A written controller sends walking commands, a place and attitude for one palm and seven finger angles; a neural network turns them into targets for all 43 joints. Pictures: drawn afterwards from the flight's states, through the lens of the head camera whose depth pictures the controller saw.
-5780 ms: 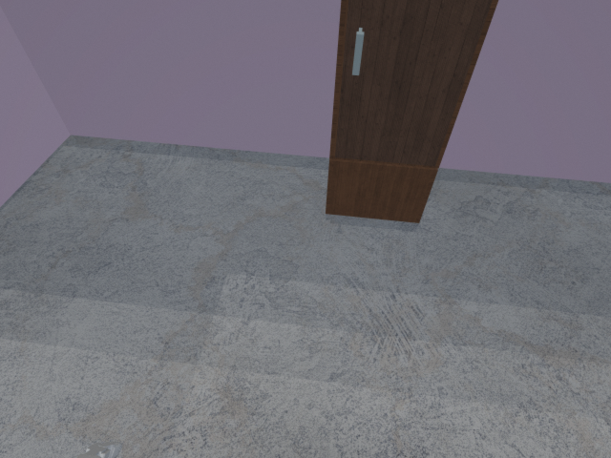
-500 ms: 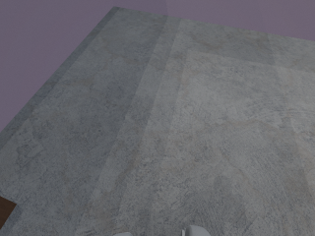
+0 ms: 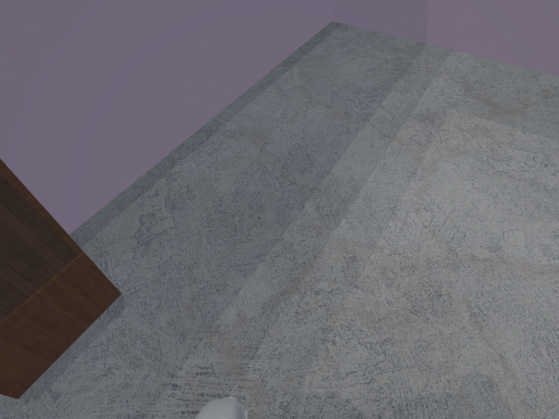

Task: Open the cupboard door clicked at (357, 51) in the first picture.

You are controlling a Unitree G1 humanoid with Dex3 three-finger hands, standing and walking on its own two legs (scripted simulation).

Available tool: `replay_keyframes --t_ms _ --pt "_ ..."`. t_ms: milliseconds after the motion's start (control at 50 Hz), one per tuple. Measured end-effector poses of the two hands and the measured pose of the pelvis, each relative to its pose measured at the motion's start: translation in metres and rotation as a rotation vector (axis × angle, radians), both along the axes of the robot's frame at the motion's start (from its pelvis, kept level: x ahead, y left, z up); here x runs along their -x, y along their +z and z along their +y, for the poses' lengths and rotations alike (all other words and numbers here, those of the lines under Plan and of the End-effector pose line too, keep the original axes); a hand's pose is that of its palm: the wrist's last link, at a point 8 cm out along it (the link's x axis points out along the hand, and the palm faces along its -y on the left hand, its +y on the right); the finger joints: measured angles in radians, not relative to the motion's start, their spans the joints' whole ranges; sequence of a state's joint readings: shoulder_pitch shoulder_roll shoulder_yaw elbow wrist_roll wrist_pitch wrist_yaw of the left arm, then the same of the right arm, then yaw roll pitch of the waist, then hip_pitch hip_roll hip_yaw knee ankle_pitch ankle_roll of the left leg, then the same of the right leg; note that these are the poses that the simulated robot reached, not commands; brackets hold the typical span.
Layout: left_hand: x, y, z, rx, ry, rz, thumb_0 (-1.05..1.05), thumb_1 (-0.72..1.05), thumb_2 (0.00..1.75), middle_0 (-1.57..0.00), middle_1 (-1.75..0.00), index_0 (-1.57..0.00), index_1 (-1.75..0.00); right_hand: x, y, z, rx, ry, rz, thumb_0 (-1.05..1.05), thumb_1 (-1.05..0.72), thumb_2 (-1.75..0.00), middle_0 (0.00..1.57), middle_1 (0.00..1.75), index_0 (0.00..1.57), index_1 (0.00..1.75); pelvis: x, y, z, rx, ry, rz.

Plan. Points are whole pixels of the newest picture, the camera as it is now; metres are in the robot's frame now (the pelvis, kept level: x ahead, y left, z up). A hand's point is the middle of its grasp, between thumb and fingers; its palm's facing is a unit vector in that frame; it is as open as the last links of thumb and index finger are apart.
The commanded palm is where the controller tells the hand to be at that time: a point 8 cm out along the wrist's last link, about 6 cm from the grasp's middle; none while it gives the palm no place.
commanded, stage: turn to face it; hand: left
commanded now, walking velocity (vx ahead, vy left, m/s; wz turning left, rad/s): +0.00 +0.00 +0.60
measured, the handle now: out of the picture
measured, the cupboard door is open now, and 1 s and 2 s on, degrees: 0 0 0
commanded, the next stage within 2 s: take the last steps up to it in 1.60 s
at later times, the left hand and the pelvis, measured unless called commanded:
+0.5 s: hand out of the picture +0.05 +0.27 -0.15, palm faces +0.30 -0.91 -0.28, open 7.4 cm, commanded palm none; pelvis -0.01 +0.02 +0.00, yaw +16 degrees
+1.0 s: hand out of the picture -0.12 +0.20 -0.17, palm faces +0.60 -0.75 -0.26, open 7.4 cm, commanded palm none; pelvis -0.03 +0.00 -0.01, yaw +36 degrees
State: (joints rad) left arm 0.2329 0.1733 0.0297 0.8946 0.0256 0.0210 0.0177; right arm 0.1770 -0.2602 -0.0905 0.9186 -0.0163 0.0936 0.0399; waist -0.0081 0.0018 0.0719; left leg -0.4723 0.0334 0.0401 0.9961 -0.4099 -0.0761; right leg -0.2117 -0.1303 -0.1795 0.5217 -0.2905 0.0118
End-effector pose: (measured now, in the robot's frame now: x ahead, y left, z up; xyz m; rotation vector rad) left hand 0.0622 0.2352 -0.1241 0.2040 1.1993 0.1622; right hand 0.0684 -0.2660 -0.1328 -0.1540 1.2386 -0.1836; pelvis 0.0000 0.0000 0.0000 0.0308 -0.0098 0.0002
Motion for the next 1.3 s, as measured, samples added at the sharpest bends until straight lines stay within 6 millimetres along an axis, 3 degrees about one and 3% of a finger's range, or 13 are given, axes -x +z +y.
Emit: replay_keyframes --t_ms 80,180,240,340,480,620,760,860,940,1040,1100,1180,1300 --pt "0.026 -0.012 0.017 0.018 0.071 0.03 0.0 0.9 0.9 -0.2 -0.3 -0.2 -0.3 -0.023 0.002 0.017 0.022 0.087 0.003 0.01 -0.91 -0.9 0.2 0.3 0.2 0.3 0.004 -0.004 0.011 0.008 0.055 0.012" --pt "0.06 -0.035 0.055 0.023 0.169 0.089 0.0 0.9 0.9 -0.2 -0.3 -0.2 -0.3 -0.054 0.006 0.048 0.061 0.187 -0.066 0.01 -0.91 -0.9 0.2 0.3 0.2 0.3 0.008 -0.016 0.031 0.018 0.114 0.02" --pt "0.069 -0.031 0.071 0.007 0.204 0.114 0.0 0.9 0.9 -0.2 -0.3 -0.2 -0.3 -0.059 0.014 0.061 0.069 0.212 -0.092 0.0 -0.91 -0.9 0.2 0.3 0.2 0.3 0.011 -0.011 0.036 0.036 0.139 0.016" --pt "0.063 -0.014 0.085 -0.014 0.24 0.048 0.0 0.9 0.9 -0.2 -0.3 -0.19 -0.3 -0.055 0.017 0.073 0.058 0.252 -0.068 0.0 -0.91 -0.9 0.2 0.3 0.21 0.3 0.013 -0.002 0.04 0.046 0.192 0.014" --pt "0.042 0.004 0.079 -0.05 0.273 -0.063 0.0 0.9 0.9 -0.2 -0.3 -0.19 -0.3 -0.047 0.005 0.068 0.019 0.29 -0.016 0.0 -0.9 -0.9 0.21 0.3 0.21 0.3 0.013 -0.001 0.028 0.036 0.275 0.014" --pt "0.038 0.016 0.045 -0.094 0.304 -0.158 0.0 0.9 0.9 -0.2 -0.3 -0.2 -0.3 -0.052 -0.022 0.04 -0.019 0.328 0.022 0.01 -0.9 -0.9 0.21 0.3 0.21 0.3 0.012 -0.011 -0.001 0.024 0.369 0.003" --pt "0.085 0.021 0.012 -0.077 0.42 -0.108 0.0 0.9 0.9 -0.2 -0.3 -0.2 -0.3 -0.073 -0.014 0.03 -0.012 0.425 0.048 0.01 -0.91 -0.9 0.2 0.3 0.2 0.3 0.012 -0.001 -0.014 -0.005 0.473 -0.015" --pt "0.13 0.012 -0.002 -0.046 0.516 -0.044 0.0 0.9 0.9 -0.2 -0.3 -0.2 -0.3 -0.091 -0.007 0.042 0.008 0.514 0.059 0.01 -0.91 -0.9 0.2 0.3 0.2 0.3 0.015 0.001 -0.014 -0.014 0.542 -0.012" --pt "0.176 0.0 -0.006 -0.017 0.602 0.022 0.0 0.9 0.9 -0.2 -0.3 -0.2 -0.3 -0.112 -0.002 0.071 0.025 0.605 0.03 0.01 -0.91 -0.9 0.2 0.3 0.2 0.3 0.023 -0.001 -0.007 -0.006 0.594 -0.009" --pt "0.239 -0.026 -0.001 0.019 0.72 0.096 0.0 0.9 0.9 -0.2 -0.3 -0.2 -0.3 -0.137 0.004 0.123 0.044 0.73 -0.076 0.01 -0.91 -0.9 0.2 0.3 0.2 0.3 0.037 -0.016 0.011 0.025 0.662 -0.006" --pt "0.266 -0.033 0.004 0.028 0.77 0.147 0.0 0.9 0.9 -0.2 -0.3 -0.2 -0.3 -0.141 0.011 0.149 0.041 0.78 -0.131 0.01 -0.91 -0.9 0.2 0.3 0.2 0.3 0.045 -0.016 0.017 0.025 0.683 -0.008" --pt "0.274 -0.023 0.012 0.024 0.81 0.123 0.0 0.9 0.9 -0.2 -0.3 -0.19 -0.3 -0.134 0.021 0.166 0.041 0.82 -0.139 0.0 -0.91 -0.9 0.2 0.3 0.2 0.3 0.05 -0.006 0.022 0.044 0.727 -0.015" --pt "0.261 -0.008 0.022 -0.009 0.836 0.025 0.0 0.9 0.9 -0.2 -0.3 -0.19 -0.3 -0.121 0.019 0.175 0.014 0.858 -0.101 0.0 -0.91 -0.9 0.2 0.3 0.21 0.3 0.053 0.002 0.02 0.047 0.785 -0.02"
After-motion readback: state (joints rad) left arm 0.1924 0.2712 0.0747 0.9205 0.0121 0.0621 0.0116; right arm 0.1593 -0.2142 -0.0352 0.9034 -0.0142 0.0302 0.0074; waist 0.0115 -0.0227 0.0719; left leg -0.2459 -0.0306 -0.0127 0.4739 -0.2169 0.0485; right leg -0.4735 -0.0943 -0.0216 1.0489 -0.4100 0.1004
